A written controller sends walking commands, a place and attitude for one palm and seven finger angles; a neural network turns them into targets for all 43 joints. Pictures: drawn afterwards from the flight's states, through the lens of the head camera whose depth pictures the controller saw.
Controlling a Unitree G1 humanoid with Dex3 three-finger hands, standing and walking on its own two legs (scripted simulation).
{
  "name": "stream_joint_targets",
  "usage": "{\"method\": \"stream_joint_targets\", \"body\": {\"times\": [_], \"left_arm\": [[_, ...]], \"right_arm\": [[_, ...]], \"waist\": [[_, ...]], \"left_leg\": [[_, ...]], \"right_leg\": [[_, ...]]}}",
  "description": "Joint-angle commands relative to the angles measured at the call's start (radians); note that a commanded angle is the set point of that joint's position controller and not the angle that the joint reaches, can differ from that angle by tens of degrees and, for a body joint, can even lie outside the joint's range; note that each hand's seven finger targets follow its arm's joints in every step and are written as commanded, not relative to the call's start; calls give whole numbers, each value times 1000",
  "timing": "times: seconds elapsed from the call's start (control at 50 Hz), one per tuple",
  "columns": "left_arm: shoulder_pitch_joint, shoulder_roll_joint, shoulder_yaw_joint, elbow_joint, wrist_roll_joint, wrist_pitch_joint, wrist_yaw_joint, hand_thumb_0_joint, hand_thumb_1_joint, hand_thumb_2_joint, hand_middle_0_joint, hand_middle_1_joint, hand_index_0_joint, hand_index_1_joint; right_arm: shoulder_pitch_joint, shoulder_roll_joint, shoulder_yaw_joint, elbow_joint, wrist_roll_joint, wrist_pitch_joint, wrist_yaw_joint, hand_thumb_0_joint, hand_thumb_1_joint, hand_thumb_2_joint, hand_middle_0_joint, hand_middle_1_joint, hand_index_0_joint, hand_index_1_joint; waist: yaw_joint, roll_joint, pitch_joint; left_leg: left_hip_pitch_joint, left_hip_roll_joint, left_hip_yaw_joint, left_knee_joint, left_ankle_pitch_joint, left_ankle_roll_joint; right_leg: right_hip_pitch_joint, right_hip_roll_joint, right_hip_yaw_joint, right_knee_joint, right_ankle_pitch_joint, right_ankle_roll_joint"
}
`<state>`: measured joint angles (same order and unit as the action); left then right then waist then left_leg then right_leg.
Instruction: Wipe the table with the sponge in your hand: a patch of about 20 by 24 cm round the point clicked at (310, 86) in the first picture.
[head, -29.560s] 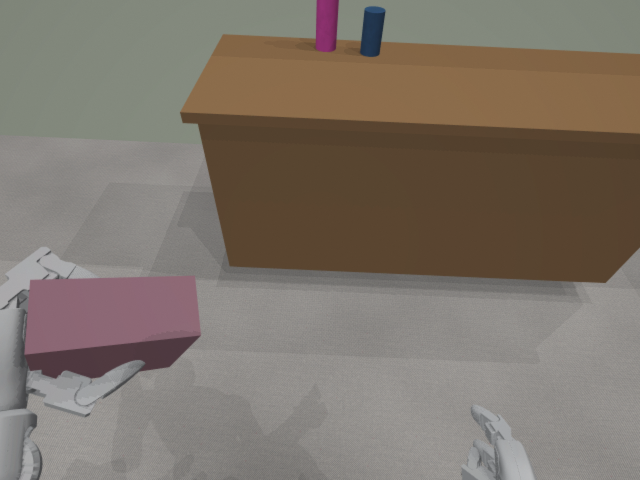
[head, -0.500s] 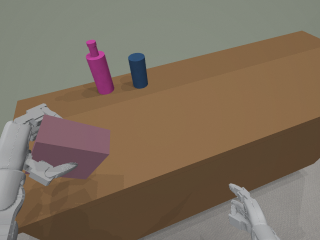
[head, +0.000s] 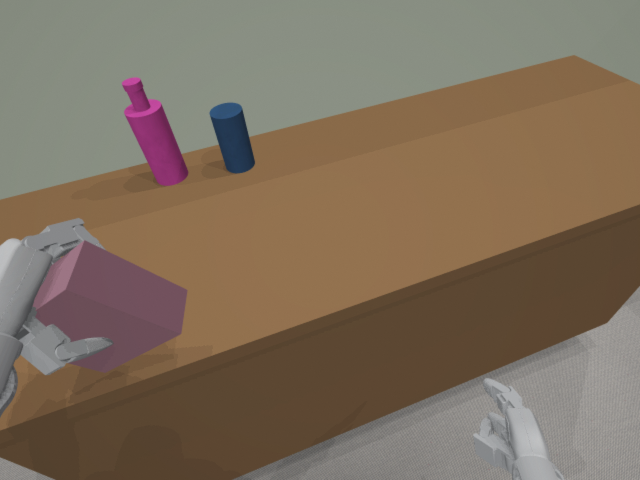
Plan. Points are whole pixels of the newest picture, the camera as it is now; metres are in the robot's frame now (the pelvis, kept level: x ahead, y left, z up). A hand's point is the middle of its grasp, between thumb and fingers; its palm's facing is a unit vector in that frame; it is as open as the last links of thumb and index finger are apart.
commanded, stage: turn the palm down, sponge in hand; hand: left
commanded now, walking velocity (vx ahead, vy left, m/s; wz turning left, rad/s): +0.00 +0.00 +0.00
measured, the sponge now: (113, 320) +0.24 +0.26 +0.12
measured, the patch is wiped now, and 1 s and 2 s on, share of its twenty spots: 0.00 0.00 0.00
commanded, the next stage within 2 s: move the sponge above the wiping area in 1.44 s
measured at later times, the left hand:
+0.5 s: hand (115, 271) +0.26 +0.24 +0.18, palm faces +0.21 -0.27 -0.94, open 10.1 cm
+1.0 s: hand (83, 257) +0.27 +0.28 +0.19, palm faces +0.25 -0.09 -0.96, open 10.1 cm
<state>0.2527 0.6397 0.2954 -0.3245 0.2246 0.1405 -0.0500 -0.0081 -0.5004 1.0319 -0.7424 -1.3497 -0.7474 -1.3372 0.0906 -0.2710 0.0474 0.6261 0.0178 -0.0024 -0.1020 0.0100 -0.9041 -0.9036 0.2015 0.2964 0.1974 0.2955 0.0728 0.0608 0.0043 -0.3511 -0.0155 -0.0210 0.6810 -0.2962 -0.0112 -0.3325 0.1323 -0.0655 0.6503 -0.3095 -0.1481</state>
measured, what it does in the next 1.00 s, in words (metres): stands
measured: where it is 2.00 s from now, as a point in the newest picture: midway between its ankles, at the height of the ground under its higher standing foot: outside the picture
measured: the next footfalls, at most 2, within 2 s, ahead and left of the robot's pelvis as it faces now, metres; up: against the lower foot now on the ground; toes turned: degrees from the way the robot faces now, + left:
none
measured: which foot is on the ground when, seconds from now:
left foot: down 0.00-1.00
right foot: down 0.00-1.00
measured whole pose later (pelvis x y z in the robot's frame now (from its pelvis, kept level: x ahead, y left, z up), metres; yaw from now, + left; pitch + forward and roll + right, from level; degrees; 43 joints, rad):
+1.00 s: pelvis +0.00 +0.02 +0.01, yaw -5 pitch -2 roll +2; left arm 0.07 0.58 0.00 -0.32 0.76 0.51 0.03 0.00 -0.50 1.03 -0.75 -1.34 -0.75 -1.33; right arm -0.05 -0.27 0.06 0.65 0.04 0.03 -0.09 0.01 -0.90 -0.90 0.20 0.30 0.20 0.30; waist 0.12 0.12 -0.03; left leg -0.27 -0.04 -0.06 0.58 -0.28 -0.01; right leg -0.29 0.15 0.04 0.60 -0.27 -0.13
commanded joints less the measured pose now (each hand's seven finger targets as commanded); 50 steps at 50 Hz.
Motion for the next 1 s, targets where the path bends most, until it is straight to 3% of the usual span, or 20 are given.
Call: {"method": "stream_joint_targets", "body": {"times": [0.0,0.06,0.12,0.2,0.24,0.28,0.32,0.38,0.42,0.46,0.5,0.54,0.58,0.66,0.7,0.74,0.8,0.82,0.92,0.98], "left_arm": [[-59,337,340,-282,17,-72,122,0,100,1300,-1200,-1600,-1200,-1600],[-18,317,315,-224,14,7,132,0,100,1300,-1200,-1600,-1200,-1600],[5,324,296,-177,30,85,111,0,100,1300,-1200,-1600,-1200,-1600],[27,321,256,-209,55,128,44,0,100,1300,-1200,-1600,-1200,-1600],[23,302,245,-233,79,116,39,0,100,1300,-1200,-1600,-1200,-1600],[20,308,245,-329,109,82,46,0,100,1300,-1200,-1600,-1200,-1600],[3,319,250,-401,151,58,88,0,100,1300,-1200,-1600,-1200,-1600],[12,315,269,-356,201,63,140,0,100,1300,-1200,-1600,-1200,-1600],[-37,350,291,-330,236,107,179,0,100,1300,-1200,-1600,-1200,-1600],[-97,295,224,-282,251,169,187,0,100,1300,-1200,-1600,-1200,-1600],[-148,281,176,-230,265,235,183,0,100,1300,-1200,-1600,-1200,-1600],[-185,263,118,-143,293,312,161,0,100,1300,-1200,-1600,-1200,-1600],[-181,252,66,-151,311,365,119,0,100,1300,-1200,-1600,-1200,-1600],[-271,183,-85,-204,382,403,56,0,100,1300,-1200,-1600,-1200,-1600],[-319,215,-102,-233,438,397,39,0,100,1300,-1200,-1600,-1200,-1600],[-405,248,-88,-259,506,382,47,0,100,1300,-1200,-1600,-1200,-1600],[-444,289,-44,-270,574,333,80,0,100,1300,-1200,-1600,-1200,-1600],[-484,335,-5,-280,595,330,102,0,100,1300,-1200,-1600,-1200,-1600],[-443,256,-16,-158,594,379,145,0,100,1300,-1200,-1600,-1200,-1600],[-377,151,-105,-96,554,409,104,0,100,1300,-1200,-1600,-1200,-1600]], "right_arm": [[-118,-93,-58,-169,-7,-39,19,0,-900,-900,200,300,200,300],[-113,-122,-71,-171,-2,-15,13,0,-900,-900,200,300,200,300],[-161,-137,-71,-183,16,-5,-2,0,-900,-900,200,300,200,300],[-146,-146,-71,-203,22,-5,-23,0,-900,-900,200,300,200,300],[-155,-139,-68,-214,23,-24,-22,0,-900,-900,200,300,200,300],[-155,-128,-70,-220,20,-40,-26,0,-900,-900,200,300,200,300],[-188,-117,-66,-230,24,-65,-26,0,-900,-900,200,300,200,300],[-147,-127,-82,-197,2,-66,-30,0,-900,-900,200,300,200,300],[-183,-129,-82,-196,10,-57,-27,0,-900,-900,200,300,200,300],[-177,-128,-89,-183,8,-32,-26,0,-900,-900,200,300,200,300],[-208,-128,-83,-181,19,-19,-25,0,-900,-900,200,300,200,300],[-238,-132,-69,-178,23,-8,-17,0,-900,-900,200,300,200,300],[-261,-128,-56,-187,33,1,-18,0,-900,-900,200,300,200,300],[-342,-101,-24,-214,48,-10,-13,0,-900,-900,200,300,200,300],[-362,-101,-19,-214,40,-19,-18,0,-900,-900,200,300,200,300],[-385,-98,-17,-205,27,-32,-18,0,-900,-900,200,300,200,300],[-378,-85,-19,-191,13,-35,-18,0,-900,-900,200,300,200,300],[-401,-83,-18,-190,15,-45,-16,0,-900,-900,200,300,200,300],[-399,-70,-23,-165,25,-29,12,0,-900,-900,200,300,200,300],[-387,-73,-15,-163,28,-14,16,0,-900,-900,200,300,200,300]], "waist": [[50,79,-251],[22,-28,-172],[22,-105,-142],[15,-140,-180],[16,-127,-221],[28,-78,-278],[36,-1,-287],[37,-41,-284],[46,-69,-280],[36,-56,-263],[38,-17,-245],[29,-88,-237],[29,-150,-225],[13,-93,-199],[12,-76,-163],[17,-51,-185],[46,-29,-216],[60,0,-225],[81,-18,-262],[62,-79,-191]], "left_leg": [[-99,5,-65,40,84,5],[-147,5,-88,52,29,9],[-145,0,-80,38,34,22],[-159,-5,-74,42,33,29],[-139,-4,-69,51,61,30],[-78,-6,-56,26,116,37],[-46,-12,-50,44,140,37],[-76,-5,-60,46,130,27],[-105,-15,-57,50,119,26],[-98,-9,-53,12,114,23],[-92,-10,-48,-7,100,23],[-124,-8,-58,10,86,19],[-114,-17,-55,-13,74,26],[-50,-32,-51,-27,74,42],[-30,-31,-58,-28,73,44],[2,-28,-60,-26,100,44],[51,-39,-61,-61,128,46],[61,-40,-60,-56,127,45],[73,-41,-56,-97,168,38],[66,-38,-45,-129,173,45]], "right_leg": [[214,-295,495,-165,243,169],[193,-307,519,-163,328,252],[180,-286,474,-135,421,195],[232,-298,462,-101,574,273],[241,-294,450,-85,623,233],[213,-270,405,-69,577,210],[179,-261,460,-80,524,187],[184,-273,463,-74,564,233],[189,-258,503,-68,560,218],[171,-244,445,-73,514,184],[155,-237,446,-106,373,211],[192,-265,497,-132,371,261],[212,-259,469,-147,326,226],[174,-242,475,-218,75,192],[140,-241,491,-254,-40,196],[128,-232,496,-267,-92,152],[118,-201,469,-285,-159,129],[116,-200,513,-298,-185,120],[192,-182,460,-260,-17,103],[193,-181,386,-276,52,133]]}}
